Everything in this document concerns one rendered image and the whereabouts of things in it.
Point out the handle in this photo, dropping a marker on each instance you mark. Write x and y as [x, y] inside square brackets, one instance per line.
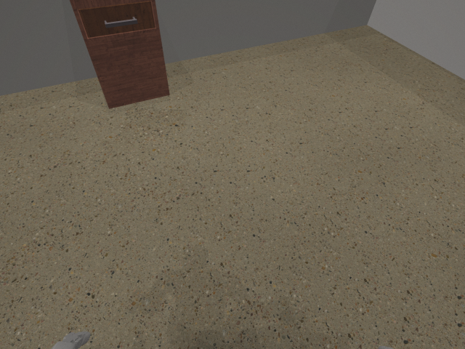
[120, 23]

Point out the left robot hand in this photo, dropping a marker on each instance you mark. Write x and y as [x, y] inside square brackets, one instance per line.
[73, 340]

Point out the drawer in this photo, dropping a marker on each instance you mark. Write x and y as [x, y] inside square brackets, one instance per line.
[94, 18]

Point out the cabinet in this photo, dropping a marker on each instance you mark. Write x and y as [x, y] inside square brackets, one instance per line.
[130, 66]

